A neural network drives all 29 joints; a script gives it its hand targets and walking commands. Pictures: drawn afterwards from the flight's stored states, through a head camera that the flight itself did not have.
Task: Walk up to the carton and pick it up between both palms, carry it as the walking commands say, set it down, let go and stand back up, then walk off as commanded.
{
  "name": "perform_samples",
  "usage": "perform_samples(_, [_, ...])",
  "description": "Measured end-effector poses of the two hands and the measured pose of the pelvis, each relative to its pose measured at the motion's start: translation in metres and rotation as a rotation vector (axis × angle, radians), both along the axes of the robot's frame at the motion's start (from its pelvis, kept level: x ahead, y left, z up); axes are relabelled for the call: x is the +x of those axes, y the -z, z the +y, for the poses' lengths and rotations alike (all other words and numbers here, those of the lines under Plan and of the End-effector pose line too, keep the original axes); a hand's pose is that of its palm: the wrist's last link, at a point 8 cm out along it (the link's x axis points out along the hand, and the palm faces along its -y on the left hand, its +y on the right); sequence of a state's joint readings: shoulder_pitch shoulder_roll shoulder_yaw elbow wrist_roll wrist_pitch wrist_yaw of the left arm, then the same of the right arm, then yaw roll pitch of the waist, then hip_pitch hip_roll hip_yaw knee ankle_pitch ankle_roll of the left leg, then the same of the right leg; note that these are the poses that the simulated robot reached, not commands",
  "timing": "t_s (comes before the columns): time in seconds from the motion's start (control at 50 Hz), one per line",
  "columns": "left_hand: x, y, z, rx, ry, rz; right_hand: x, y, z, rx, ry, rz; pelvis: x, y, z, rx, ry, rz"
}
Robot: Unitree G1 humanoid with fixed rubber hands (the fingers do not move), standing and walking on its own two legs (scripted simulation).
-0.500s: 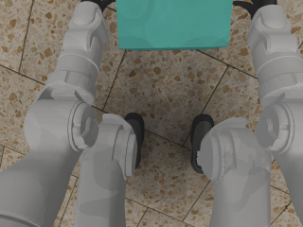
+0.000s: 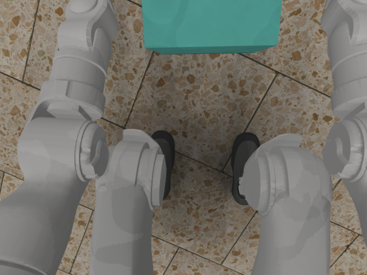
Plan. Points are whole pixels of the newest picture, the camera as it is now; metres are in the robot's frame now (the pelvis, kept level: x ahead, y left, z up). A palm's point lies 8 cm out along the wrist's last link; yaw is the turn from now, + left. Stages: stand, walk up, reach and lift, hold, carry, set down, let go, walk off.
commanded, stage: set down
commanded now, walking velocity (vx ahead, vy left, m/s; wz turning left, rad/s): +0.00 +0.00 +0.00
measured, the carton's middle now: out of the picture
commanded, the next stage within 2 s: let go in 1.20 s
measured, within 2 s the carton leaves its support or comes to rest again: neither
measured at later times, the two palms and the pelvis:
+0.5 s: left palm out of the picture +0.55 +0.16 -0.03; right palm out of the picture +0.54 -0.21 -0.04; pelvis -0.01 +0.00 +0.09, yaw -1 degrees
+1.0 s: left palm out of the picture +0.55 +0.15 +0.12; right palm out of the picture +0.55 -0.22 +0.11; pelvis +0.00 +0.01 +0.23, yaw -2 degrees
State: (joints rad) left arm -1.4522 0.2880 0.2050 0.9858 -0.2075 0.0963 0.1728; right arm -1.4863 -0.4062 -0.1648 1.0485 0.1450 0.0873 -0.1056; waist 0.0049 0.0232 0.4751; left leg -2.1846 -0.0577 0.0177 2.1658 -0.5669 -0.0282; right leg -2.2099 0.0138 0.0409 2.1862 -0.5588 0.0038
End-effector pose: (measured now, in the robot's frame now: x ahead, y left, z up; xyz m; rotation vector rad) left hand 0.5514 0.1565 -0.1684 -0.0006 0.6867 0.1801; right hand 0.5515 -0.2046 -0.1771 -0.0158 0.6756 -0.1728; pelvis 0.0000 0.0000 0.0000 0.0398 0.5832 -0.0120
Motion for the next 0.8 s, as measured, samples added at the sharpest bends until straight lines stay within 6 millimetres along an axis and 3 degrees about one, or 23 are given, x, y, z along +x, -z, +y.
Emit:
perform_samples(0.08, [0.004,-0.018,-0.001,0.009,-0.001,-0.018,-0.001,-0.013,0.000,0.011,0.010,-0.001,-0.004,-0.006,0.000,0.000,0.002,-0.051])
perform_samples(0.22, [0.005,-0.062,-0.001,0.016,-0.002,-0.026,-0.003,-0.055,-0.003,0.009,0.011,-0.005,-0.007,-0.027,0.000,-0.001,0.006,-0.086])
perform_samples(0.5, [-0.006,-0.134,0.000,0.025,0.010,-0.013,-0.007,-0.133,-0.005,0.011,-0.003,-0.005,-0.011,-0.094,0.002,-0.001,0.014,-0.093])
perform_samples(0.8, [0.003,-0.227,-0.002,0.030,0.039,-0.024,-0.005,-0.224,-0.006,0.021,-0.024,-0.010,-0.007,-0.171,0.005,-0.006,0.026,-0.109])
